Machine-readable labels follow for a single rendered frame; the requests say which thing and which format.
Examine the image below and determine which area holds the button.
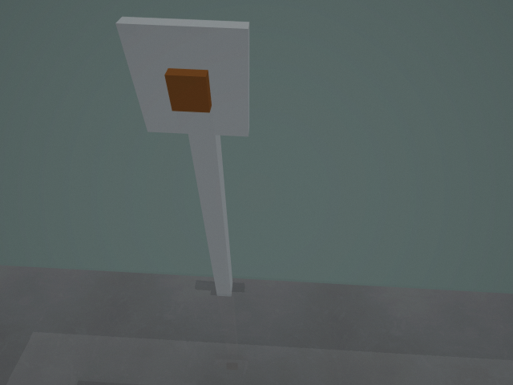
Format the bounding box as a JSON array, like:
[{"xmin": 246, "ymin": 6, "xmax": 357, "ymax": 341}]
[{"xmin": 164, "ymin": 68, "xmax": 212, "ymax": 112}]

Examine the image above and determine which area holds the panel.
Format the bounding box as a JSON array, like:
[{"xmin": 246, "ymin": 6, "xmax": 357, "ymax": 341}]
[{"xmin": 116, "ymin": 17, "xmax": 249, "ymax": 297}]

